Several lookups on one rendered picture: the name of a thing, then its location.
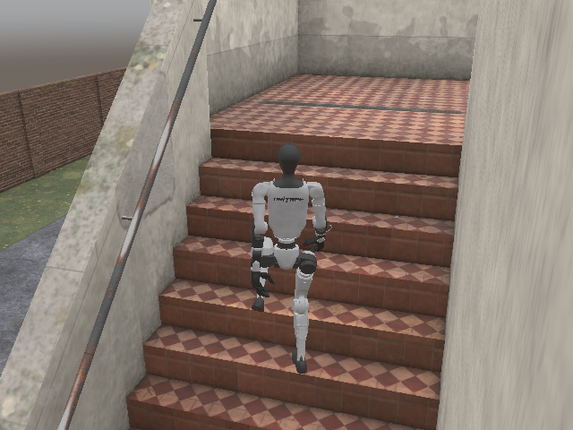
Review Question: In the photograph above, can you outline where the left robot shin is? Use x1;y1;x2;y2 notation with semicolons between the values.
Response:
257;267;269;298

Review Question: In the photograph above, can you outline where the right robot hand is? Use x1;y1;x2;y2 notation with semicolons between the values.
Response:
303;236;324;253

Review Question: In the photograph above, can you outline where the left robot forearm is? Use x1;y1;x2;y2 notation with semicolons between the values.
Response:
251;222;264;271

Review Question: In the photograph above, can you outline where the robot right upper arm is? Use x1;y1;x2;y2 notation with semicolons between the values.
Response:
307;182;326;228

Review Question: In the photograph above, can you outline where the robot shin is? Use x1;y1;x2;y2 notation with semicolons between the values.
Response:
294;298;309;361
257;267;269;298

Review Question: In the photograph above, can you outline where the left robot hand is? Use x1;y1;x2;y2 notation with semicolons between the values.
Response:
252;271;275;297

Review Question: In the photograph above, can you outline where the right robot shin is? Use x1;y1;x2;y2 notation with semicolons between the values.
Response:
294;298;309;361

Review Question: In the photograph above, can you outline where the right robot forearm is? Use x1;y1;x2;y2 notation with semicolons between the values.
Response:
314;216;328;243

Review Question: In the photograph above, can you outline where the robot left upper arm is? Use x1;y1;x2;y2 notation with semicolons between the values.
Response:
252;182;269;234

